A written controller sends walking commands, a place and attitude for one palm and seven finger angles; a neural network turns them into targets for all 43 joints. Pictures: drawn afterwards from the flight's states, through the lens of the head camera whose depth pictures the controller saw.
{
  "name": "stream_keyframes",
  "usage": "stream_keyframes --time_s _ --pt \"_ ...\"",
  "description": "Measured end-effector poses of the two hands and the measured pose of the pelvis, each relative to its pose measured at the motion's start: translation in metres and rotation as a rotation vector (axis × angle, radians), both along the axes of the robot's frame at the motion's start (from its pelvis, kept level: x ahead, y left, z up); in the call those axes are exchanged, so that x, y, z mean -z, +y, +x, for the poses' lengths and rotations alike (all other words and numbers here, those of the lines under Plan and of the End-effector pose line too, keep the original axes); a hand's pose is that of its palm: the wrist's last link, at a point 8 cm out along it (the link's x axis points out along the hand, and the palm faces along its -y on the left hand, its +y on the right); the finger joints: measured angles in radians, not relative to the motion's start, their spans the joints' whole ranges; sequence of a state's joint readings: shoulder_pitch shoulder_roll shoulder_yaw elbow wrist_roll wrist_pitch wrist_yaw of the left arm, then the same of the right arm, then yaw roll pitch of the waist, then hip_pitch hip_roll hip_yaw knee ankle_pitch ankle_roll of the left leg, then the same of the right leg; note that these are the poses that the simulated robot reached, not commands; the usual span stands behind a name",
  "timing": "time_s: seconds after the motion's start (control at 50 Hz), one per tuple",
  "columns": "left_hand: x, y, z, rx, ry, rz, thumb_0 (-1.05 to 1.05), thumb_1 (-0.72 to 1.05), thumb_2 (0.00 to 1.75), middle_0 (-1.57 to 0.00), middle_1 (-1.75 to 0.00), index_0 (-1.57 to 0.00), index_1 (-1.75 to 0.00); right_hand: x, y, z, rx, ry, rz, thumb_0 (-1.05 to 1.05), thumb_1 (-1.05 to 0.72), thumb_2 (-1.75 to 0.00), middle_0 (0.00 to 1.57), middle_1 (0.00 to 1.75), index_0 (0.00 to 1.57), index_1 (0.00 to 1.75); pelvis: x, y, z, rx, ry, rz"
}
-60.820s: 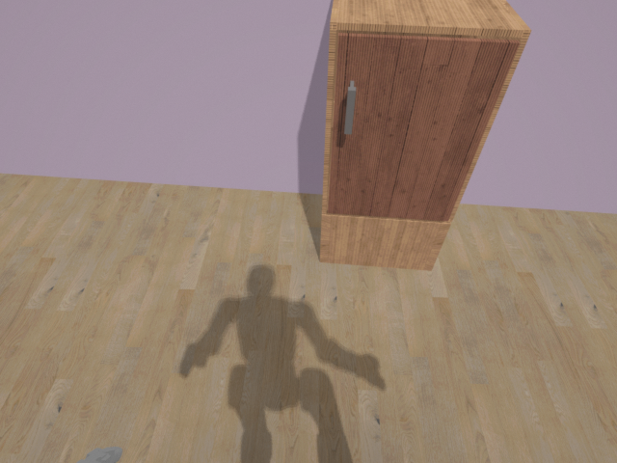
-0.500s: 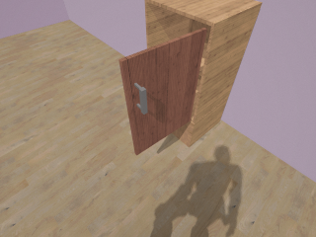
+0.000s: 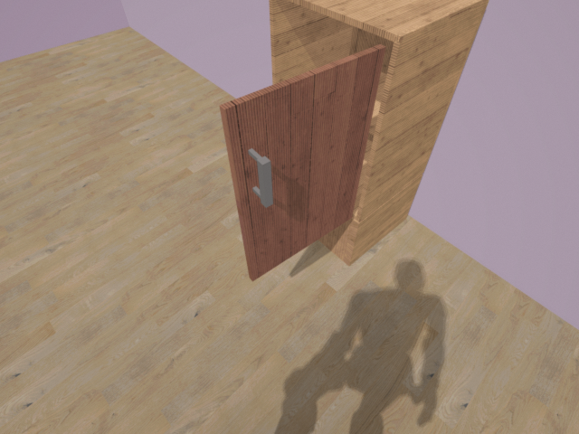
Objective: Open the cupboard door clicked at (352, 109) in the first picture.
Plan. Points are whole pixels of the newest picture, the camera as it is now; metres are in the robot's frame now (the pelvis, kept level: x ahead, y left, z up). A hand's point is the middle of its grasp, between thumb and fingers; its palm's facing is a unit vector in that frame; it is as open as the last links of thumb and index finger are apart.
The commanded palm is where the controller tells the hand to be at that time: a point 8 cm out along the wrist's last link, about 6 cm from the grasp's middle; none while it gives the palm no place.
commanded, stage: look to check the result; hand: left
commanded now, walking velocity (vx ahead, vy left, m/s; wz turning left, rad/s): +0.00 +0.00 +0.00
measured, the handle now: (260, 178) +0.61 +0.10 -0.04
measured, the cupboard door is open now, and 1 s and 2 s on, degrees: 86 86 86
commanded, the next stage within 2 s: stand and wait in 0.20 s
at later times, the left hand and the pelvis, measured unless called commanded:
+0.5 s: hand out of the picture +0.02 +0.18 -0.17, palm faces +0.04 -0.98 -0.22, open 7.4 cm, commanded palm none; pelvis +0.01 +0.00 +0.00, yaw +0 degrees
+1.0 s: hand out of the picture +0.03 +0.19 -0.17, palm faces +0.02 -0.97 -0.24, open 7.4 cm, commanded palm none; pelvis +0.01 -0.01 +0.00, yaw +0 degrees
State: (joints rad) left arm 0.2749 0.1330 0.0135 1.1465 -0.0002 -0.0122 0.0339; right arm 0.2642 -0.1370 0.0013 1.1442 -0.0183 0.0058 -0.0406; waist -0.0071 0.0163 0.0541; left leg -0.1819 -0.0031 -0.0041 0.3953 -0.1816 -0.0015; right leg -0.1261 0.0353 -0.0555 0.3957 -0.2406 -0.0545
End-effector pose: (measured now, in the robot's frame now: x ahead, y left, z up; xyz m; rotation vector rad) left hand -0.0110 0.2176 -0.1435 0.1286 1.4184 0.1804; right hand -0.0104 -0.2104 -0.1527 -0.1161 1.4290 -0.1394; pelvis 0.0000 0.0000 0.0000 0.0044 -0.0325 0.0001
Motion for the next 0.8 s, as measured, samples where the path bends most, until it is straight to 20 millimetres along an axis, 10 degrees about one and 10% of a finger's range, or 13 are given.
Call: stream_keyframes --time_s 0.8 --pt "-0.006 0.014 0.034 0.031 -0.048 0.039 0.01 0.9 0.9 -0.2 -0.3 -0.2 -0.3 -0.006 -0.027 0.03 -0.018 -0.039 -0.047 0.0 -0.9 -0.89 0.2 0.3 0.2 0.29 -0.002 -0.006 0.011 0.003 0.004 0.001"
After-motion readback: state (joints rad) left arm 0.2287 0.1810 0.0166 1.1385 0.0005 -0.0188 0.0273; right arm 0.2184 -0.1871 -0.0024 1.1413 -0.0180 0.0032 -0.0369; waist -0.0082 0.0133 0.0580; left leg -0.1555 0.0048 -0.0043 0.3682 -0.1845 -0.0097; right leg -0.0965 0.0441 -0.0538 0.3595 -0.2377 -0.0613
